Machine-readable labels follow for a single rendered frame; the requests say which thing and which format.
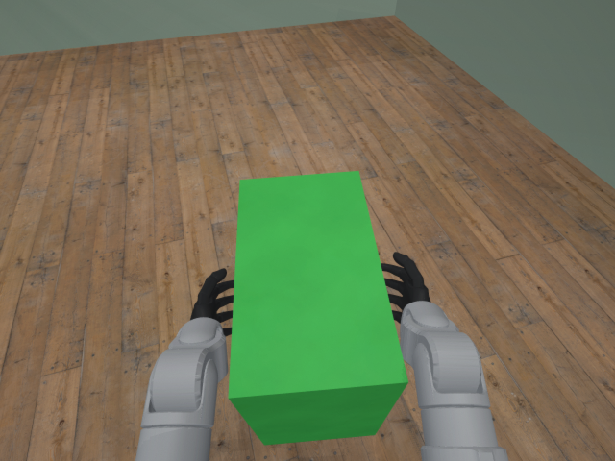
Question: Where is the left robot forearm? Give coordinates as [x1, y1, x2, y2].
[135, 317, 228, 461]

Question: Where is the carton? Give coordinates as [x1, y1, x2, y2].
[228, 171, 408, 445]

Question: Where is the left robot hand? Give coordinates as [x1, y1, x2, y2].
[190, 268, 234, 336]

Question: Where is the right robot forearm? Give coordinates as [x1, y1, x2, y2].
[400, 301, 508, 461]

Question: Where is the right robot hand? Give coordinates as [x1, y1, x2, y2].
[381, 252, 431, 323]

